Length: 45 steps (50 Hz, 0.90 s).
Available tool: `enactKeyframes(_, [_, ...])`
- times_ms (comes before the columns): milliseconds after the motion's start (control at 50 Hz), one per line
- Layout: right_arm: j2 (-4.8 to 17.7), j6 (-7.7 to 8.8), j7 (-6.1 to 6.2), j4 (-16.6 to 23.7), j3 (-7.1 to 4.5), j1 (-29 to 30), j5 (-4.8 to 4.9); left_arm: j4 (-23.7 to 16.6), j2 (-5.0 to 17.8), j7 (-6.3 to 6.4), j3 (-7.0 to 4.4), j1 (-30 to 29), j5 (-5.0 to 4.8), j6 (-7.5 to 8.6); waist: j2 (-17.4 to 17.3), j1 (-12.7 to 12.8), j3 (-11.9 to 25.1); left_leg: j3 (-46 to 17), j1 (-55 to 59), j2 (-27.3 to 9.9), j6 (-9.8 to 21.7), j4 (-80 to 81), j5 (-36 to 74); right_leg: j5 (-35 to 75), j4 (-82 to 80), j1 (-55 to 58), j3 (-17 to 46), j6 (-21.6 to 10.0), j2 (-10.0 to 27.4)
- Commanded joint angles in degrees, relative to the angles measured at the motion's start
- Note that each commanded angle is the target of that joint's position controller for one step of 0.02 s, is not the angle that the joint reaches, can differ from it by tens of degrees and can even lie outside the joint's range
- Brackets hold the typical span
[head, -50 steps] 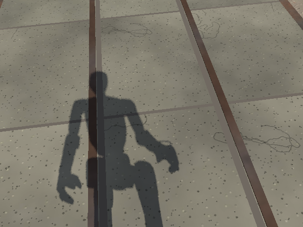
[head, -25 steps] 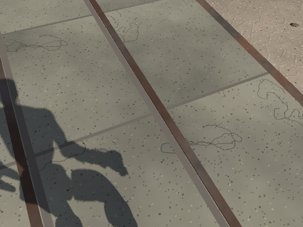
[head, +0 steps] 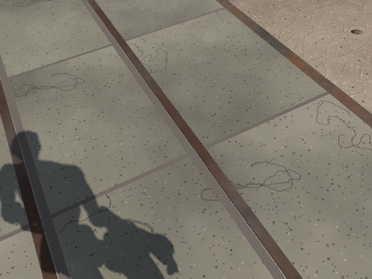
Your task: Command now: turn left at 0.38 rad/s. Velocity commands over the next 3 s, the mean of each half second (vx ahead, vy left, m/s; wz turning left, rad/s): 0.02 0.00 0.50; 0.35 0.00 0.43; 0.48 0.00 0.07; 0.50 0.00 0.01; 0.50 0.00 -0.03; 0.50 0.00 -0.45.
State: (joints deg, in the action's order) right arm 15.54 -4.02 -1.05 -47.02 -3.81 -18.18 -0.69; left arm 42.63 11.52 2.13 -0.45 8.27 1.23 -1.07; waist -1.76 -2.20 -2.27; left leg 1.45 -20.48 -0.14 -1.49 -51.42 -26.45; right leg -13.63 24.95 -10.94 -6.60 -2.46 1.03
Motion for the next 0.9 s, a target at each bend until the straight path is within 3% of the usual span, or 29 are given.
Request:
enactKeyframes(20, [2.88,0.33,-0.24,5.54,-0.47,2.93,0.19,-1.52,9.99,0.15,-3.31,2.93,0.25,0.17,10.47,3.63,3.78,1.44,-3.54,-0.36,0.41,4.67,-1.73,26.27,-3.60,8.04,9.04,-10.01,15.73])
enactKeyframes(100, [2.91,0.86,-0.54,6.49,-0.50,1.00,0.60,-1.22,11.88,-0.44,-4.39,1.24,0.14,0.05,10.38,1.85,5.19,3.73,3.37,0.41,2.71,14.77,1.99,25.53,0.31,5.29,8.01,-8.29,16.59])
enactKeyframes(120, [2.64,1.34,-0.53,6.19,-0.40,-0.62,0.51,-1.17,12.22,-0.48,-4.62,0.35,-0.12,-0.13,9.21,0.23,5.39,4.36,7.65,1.04,3.54,22.02,8.40,21.51,3.07,2.69,6.06,-6.00,15.58])
enactKeyframes(140, [4.40,2.06,-0.23,6.23,-0.71,-1.06,-0.08,-0.71,11.73,-0.61,-4.73,1.45,-0.03,-0.20,4.79,-0.33,4.89,-0.50,12.05,-0.24,4.63,29.90,15.14,12.28,8.34,-2.18,3.31,-2.05,13.31])
enactKeyframes(160, [11.15,2.96,0.25,6.98,-2.10,-2.06,-1.02,-2.06,8.16,-0.99,-4.03,3.16,0.47,-0.54,-10.58,0.88,4.93,-20.45,18.78,-14.39,7.88,35.19,27.14,-8.18,23.44,-15.06,-2.46,2.70,6.36])
enactKeyframes(180, [16.56,2.94,0.22,6.51,-3.70,-4.94,-0.45,-5.36,6.81,-0.28,-3.14,-2.93,0.06,-1.42,-15.89,-2.00,1.56,-30.67,15.22,-22.95,17.06,34.38,46.76,-23.85,31.30,-23.63,2.22,3.71,-2.33])
enactKeyframes(200, [14.18,2.73,0.36,6.40,-3.39,-5.58,-0.12,-4.92,8.19,-0.11,-3.26,-3.26,0.20,-1.85,-7.77,-1.92,1.78,-27.57,15.26,-21.26,19.45,34.19,44.51,-22.22,37.39,-23.96,6.92,3.71,-0.33])
enactKeyframes(240, [9.76,2.01,0.96,7.87,-1.99,2.83,0.28,-2.89,9.35,-0.77,-3.82,-1.16,-0.79,-1.34,-3.44,2.14,-0.61,-19.21,12.90,-13.27,15.36,34.50,34.97,-12.08,37.18,-23.38,8.89,3.48,1.02])
enactKeyframes(280, [8.44,2.03,1.27,8.87,-1.59,4.87,0.76,-1.69,10.59,-1.33,-4.29,1.38,0.44,-1.17,-4.50,2.65,2.17,-16.50,15.33,-9.99,13.89,33.64,39.20,-7.50,38.24,-22.29,8.14,4.24,0.11])
enactKeyframes(340, [9.44,2.40,1.02,8.53,-2.00,2.47,0.90,-1.90,9.66,-1.63,-4.08,1.88,0.10,-1.48,-2.68,1.89,3.98,-17.46,17.80,-9.71,13.94,33.14,38.74,-6.07,37.25,-22.98,8.52,5.15,-0.33])
enactKeyframes(420, [10.12,2.22,1.17,8.52,-2.28,0.79,0.41,-2.99,9.93,-1.21,-3.98,0.06,0.12,-1.84,-4.79,0.42,2.70,-21.34,17.93,-9.40,14.62,33.51,30.98,-6.64,30.80,-24.16,9.23,5.68,-0.64])
enactKeyframes(460, [10.53,2.11,0.99,8.53,-2.50,-0.55,0.03,-3.48,10.46,-1.55,-3.94,-0.65,0.59,-1.52,-5.10,-0.55,3.59,-25.02,16.92,-8.83,15.76,36.44,11.41,-7.09,27.60,-23.24,9.31,5.69,-0.75])
enactKeyframes(500, [10.84,2.09,0.63,8.79,-2.61,-0.51,-0.49,-4.22,10.78,-2.03,-3.90,-2.39,0.85,-0.98,-6.09,-1.12,1.77,-29.02,14.85,-8.69,16.49,38.93,-2.29,-7.65,24.18,-23.12,9.35,5.50,-1.10])
enactKeyframes(580, [11.72,2.75,0.16,8.93,-3.01,-0.50,-0.91,-5.11,10.34,-2.40,-3.37,-3.58,0.51,0.89,-5.14,-1.13,0.64,-32.59,11.60,-7.80,16.79,38.17,-5.38,-9.45,17.07,-18.65,9.63,4.22,-2.43])
enactKeyframes(620, [11.82,3.15,-0.20,9.23,-3.14,0.70,-0.98,-5.29,10.24,-2.22,-3.14,-2.36,-0.01,1.81,-5.16,-0.01,0.66,-33.98,7.86,-6.89,16.20,37.18,-5.61,-10.26,12.77,-12.87,9.66,2.99,-3.55])
enactKeyframes(640, [11.70,3.29,-0.38,9.65,-3.16,2.46,-0.91,-4.92,10.04,-1.94,-3.04,-0.20,-0.39,2.24,-4.96,1.68,0.55,-33.98,4.02,-5.83,15.20,36.34,-5.62,-9.65,8.85,-7.23,9.62,2.24,-4.08])
enactKeyframes(660, [11.32,3.31,-0.38,10.33,-3.10,5.46,-0.63,-3.75,9.37,-1.45,-2.93,4.11,-0.70,2.69,-3.79,5.04,0.29,-32.57,-2.16,-3.46,13.22,34.29,-6.33,-5.55,1.68,2.00,9.18,1.42,-4.35])
enactKeyframes(680, [9.85,3.56,-0.09,10.68,-2.80,7.03,-0.35,-2.51,10.15,-0.62,-3.22,8.82,-0.59,3.24,-1.05,8.04,0.33,-29.65,-9.77,0.03,10.33,29.50,-8.94,-2.44,-4.33,12.31,9.93,0.91,-3.12])
enactKeyframes(700, [5.57,4.19,0.13,11.44,-1.70,6.34,0.17,-1.98,15.37,0.29,-4.28,13.50,0.11,3.80,8.58,9.11,2.33,-20.93,-17.56,5.40,6.62,15.58,-11.79,-14.98,-10.80,20.29,22.05,-0.74,8.63])
enactKeyframes(720, [3.22,4.75,0.34,12.85,-0.73,6.11,0.11,-2.47,21.25,0.34,-5.31,14.42,1.08,3.89,14.53,8.55,3.25,-12.23,-24.67,12.02,5.30,1.57,-8.52,-32.93,-18.60,19.60,45.12,-5.17,21.51])
enactKeyframes(740, [7.15,4.98,0.43,12.54,-1.31,6.43,-1.35,-1.64,19.57,0.02,-5.38,11.39,1.54,3.73,8.46,5.27,-1.64,-12.66,-25.48,5.73,5.40,-4.94,-2.05,-35.07,-18.18,12.16,46.22,-7.95,22.09])
enactKeyframes(760, [7.73,5.22,-0.20,11.05,-1.49,5.55,-1.51,-2.04,15.04,-0.56,-4.26,9.00,0.86,4.01,6.06,3.71,-3.76,-12.67,-24.20,4.30,5.17,-6.38,2.28,-31.84,-17.74,9.10,41.02,-7.76,18.78])
enactKeyframes(780, [7.14,5.33,-0.95,9.44,-1.34,3.60,-1.36,-2.13,12.42,-1.11,-3.55,7.02,0.51,4.41,6.24,2.30,-4.02,-11.98,-22.26,3.49,4.32,-6.41,5.81,-25.49,-18.02,8.05,34.30,-6.37,14.98])
enactKeyframes(820, [6.71,5.15,-2.06,7.91,-1.20,2.66,-1.86,-1.24,10.93,-1.36,-3.04,8.04,0.44,5.28,9.06,2.55,-2.49,-9.79,-20.08,3.29,3.13,-8.56,10.83,-12.81,-18.13,7.66,25.01,-5.62,10.66])
enactKeyframes(900, [5.75,5.08,-2.47,9.32,-0.59,8.61,-1.86,1.77,11.27,-2.39,-3.39,13.52,-0.25,6.60,7.80,4.31,-2.50,-8.72,-23.77,2.41,1.90,-6.32,15.33,1.39,-17.92,10.85,18.99,-7.13,10.35])
